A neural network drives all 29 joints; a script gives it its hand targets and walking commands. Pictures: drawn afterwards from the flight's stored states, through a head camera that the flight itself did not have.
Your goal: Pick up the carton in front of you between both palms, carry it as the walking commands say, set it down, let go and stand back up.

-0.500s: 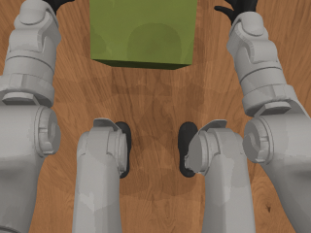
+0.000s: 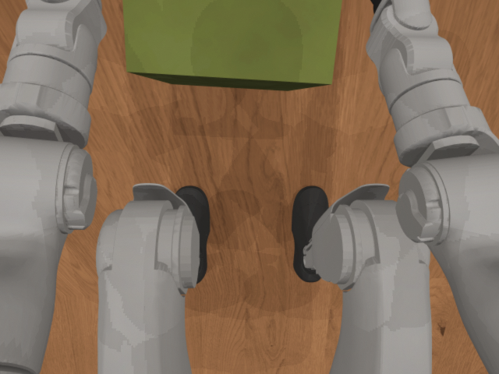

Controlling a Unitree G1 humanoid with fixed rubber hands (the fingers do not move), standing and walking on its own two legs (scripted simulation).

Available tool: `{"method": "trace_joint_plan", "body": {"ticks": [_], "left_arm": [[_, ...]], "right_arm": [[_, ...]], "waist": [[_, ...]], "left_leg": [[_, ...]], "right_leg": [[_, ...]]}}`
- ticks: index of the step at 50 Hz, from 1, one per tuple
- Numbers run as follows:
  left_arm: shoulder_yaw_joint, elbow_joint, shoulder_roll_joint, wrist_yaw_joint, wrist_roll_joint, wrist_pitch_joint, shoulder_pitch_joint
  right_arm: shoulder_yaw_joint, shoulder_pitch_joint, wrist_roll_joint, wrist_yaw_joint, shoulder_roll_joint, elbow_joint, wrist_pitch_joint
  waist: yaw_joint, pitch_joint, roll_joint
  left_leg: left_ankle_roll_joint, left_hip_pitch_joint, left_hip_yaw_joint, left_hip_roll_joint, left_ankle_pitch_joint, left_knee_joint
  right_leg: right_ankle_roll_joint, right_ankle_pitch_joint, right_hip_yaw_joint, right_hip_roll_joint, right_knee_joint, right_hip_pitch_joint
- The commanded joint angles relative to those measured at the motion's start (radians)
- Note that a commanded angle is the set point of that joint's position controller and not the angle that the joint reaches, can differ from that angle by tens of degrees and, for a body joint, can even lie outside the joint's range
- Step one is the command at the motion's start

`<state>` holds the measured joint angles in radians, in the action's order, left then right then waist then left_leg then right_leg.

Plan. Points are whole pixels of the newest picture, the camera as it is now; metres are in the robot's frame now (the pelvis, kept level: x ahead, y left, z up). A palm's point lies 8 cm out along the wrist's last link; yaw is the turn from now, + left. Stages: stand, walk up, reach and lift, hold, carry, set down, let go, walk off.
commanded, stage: reach and lift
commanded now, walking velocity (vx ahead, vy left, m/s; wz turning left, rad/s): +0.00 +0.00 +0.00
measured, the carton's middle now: (233, 5) +0.54 +0.05 -0.24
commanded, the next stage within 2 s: none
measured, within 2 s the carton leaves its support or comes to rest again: leaves its support in 0.56 s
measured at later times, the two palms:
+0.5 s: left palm out of the picture +0.55 +0.19 -0.17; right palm out of the picture +0.55 -0.11 -0.17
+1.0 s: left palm out of the picture +0.49 +0.20 +0.02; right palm out of the picture +0.51 -0.09 +0.02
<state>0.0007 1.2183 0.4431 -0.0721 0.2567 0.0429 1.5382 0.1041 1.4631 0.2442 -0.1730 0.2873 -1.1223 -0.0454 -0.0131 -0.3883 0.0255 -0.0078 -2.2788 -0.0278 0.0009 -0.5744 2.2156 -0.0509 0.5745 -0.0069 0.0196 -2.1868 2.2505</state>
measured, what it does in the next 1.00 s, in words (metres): rises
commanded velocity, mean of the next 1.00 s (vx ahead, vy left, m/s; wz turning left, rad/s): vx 0.00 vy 0.00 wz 0.00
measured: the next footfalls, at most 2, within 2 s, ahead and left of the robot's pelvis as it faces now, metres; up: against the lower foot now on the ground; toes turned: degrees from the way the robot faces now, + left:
none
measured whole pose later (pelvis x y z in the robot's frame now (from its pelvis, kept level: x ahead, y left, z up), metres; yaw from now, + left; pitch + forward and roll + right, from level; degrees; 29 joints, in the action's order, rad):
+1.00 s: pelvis -0.01 -0.02 +0.08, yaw +4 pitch +42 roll -2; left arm -0.44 0.84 0.12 0.00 -0.21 0.37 1.18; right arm 0.55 1.13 -0.21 -0.10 -0.04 -0.75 -0.34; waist -0.02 0.10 0.02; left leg 0.04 -2.14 -0.07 0.06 -0.48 1.89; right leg -0.05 0.53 -0.03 0.07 -1.90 2.10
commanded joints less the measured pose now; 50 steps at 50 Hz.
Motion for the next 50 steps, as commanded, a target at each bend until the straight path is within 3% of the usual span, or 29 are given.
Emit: {"method": "trace_joint_plan", "body": {"ticks": [1, 9, 12, 15, 17, 21, 24, 28, 31, 33, 34, 35, 39, 44, 47, 50], "left_arm": [[-0.026, -0.073, 0.103, 0.002, -0.019, -0.020, 0.240], [0.045, -0.085, -0.018, 0.015, -0.007, -0.018, 0.315], [0.044, -0.092, -0.094, 0.023, -0.033, -0.015, 0.352], [0.143, -0.117, -0.540, 0.118, -0.030, 0.012, 0.509], [0.122, -0.122, -0.776, 0.196, -0.079, 0.047, 0.526], [0.077, -0.180, -0.991, 0.291, -0.128, 0.101, 0.490], [0.102, -0.255, -1.058, 0.315, -0.100, 0.116, 0.486], [0.174, -0.473, -1.142, 0.306, -0.045, 0.132, 0.542], [0.221, -0.623, -1.187, 0.294, -0.036, 0.164, 0.551], [0.240, -0.682, -1.240, 0.281, -0.058, 0.193, 0.521], [0.229, -0.673, -1.255, 0.272, -0.082, 0.213, 0.479], [0.212, -0.643, -1.289, 0.267, -0.110, 0.229, 0.420], [0.157, -0.551, -1.362, 0.273, -0.182, 0.272, 0.269], [0.027, -0.415, -1.377, 0.301, -0.284, 0.303, 0.237], [-0.034, -0.371, -1.374, 0.315, -0.329, 0.314, 0.251], [-0.075, -0.356, -1.381, 0.319, -0.365, 0.319, 0.238]], "right_arm": [[0.033, 0.222, -0.025, 0.003, 0.095, 0.074, 0.023], [0.003, 0.294, -0.016, 0.007, -0.009, 0.068, 0.030], [0.013, 0.329, -0.051, 0.012, -0.079, 0.062, 0.027], [-0.061, 0.489, -0.073, 0.102, -0.495, 0.085, 0.004], [-0.068, 0.554, -0.115, 0.183, -0.717, 0.124, -0.031], [-0.051, 0.574, -0.151, 0.273, -0.899, 0.172, -0.090], [-0.081, 0.564, -0.118, 0.290, -0.991, 0.228, -0.105], [-0.169, 0.575, -0.046, 0.290, -1.129, 0.343, -0.126], [-0.217, 0.556, -0.021, 0.286, -1.221, 0.443, -0.165], [-0.241, 0.547, -0.041, 0.287, -1.256, 0.509, -0.193], [-0.246, 0.539, -0.056, 0.287, -1.260, 0.527, -0.206], [-0.242, 0.542, -0.076, 0.288, -1.255, 0.535, -0.216], [-0.234, 0.455, -0.150, 0.300, -1.284, 0.525, -0.248], [-0.088, 0.380, -0.280, 0.293, -1.254, 0.400, -0.275], [0.008, 0.352, -0.351, 0.290, -1.229, 0.347, -0.284], [0.019, 0.359, -0.367, 0.301, -1.259, 0.345, -0.291]], "waist": [[0.004, 1.211, -0.071], [0.004, 1.180, -0.065], [0.004, 1.164, -0.070], [0.015, 1.119, -0.066], [0.008, 1.064, -0.069], [-0.005, 1.040, -0.051], [-0.016, 1.152, -0.037], [-0.037, 1.532, -0.033], [-0.052, 1.804, -0.079], [-0.051, 1.907, -0.112], [-0.059, 1.898, -0.122], [-0.066, 1.853, -0.128], [-0.041, 1.670, -0.073], [-0.004, 1.393, -0.060], [0.026, 1.346, -0.081], [0.006, 1.395, -0.075]], "left_leg": [[0.039, 0.638, 0.010, 0.014, 0.369, -0.198], [0.036, 0.598, 0.015, 0.020, 0.304, -0.224], [0.036, 0.602, 0.020, 0.032, 0.285, -0.223], [0.029, 0.603, 0.017, 0.054, 0.273, -0.212], [0.029, 0.576, 0.033, 0.071, 0.242, -0.199], [0.012, 0.515, 0.059, 0.089, 0.239, -0.185], [0.001, 0.552, 0.064, 0.088, 0.303, -0.172], [0.015, 0.738, 0.083, 0.094, 0.486, -0.164], [0.028, 0.933, 0.090, 0.103, 0.633, -0.172], [0.036, 1.027, 0.091, 0.107, 0.684, -0.183], [0.038, 1.042, 0.090, 0.111, 0.679, -0.202], [0.036, 0.974, 0.092, 0.117, 0.580, -0.241], [0.031, 0.868, 0.088, 0.133, 0.460, -0.325], [0.029, 0.650, 0.099, 0.145, 0.177, -0.453], [0.025, 0.640, 0.100, 0.149, 0.102, -0.512], [0.020, 0.702, 0.098, 0.150, 0.109, -0.560]], "right_leg": [[0.002, -0.325, 0.070, 0.031, 0.132, -0.517], [0.008, -0.297, 0.063, 0.044, 0.151, -0.576], [0.010, -0.286, 0.062, 0.060, 0.154, -0.605], [0.026, -0.268, 0.074, 0.092, 0.141, -0.570], [0.031, -0.231, 0.083, 0.104, 0.126, -0.536], [0.036, -0.223, 0.096, 0.119, 0.110, -0.497], [0.042, -0.280, 0.100, 0.123, 0.095, -0.523], [0.036, -0.435, 0.116, 0.128, 0.086, -0.636], [0.028, -0.505, 0.127, 0.140, 0.112, -0.657], [0.016, -0.484, 0.136, 0.149, 0.138, -0.598], [0.014, -0.456, 0.137, 0.154, 0.154, -0.559], [0.019, -0.404, 0.134, 0.155, 0.174, -0.565], [0.015, -0.317, 0.120, 0.166, 0.271, -0.523], [0.034, -0.129, 0.109, 0.165, 0.403, -0.523], [0.045, -0.076, 0.105, 0.165, 0.469, -0.541], [0.044, -0.072, 0.100, 0.166, 0.519, -0.577]]}}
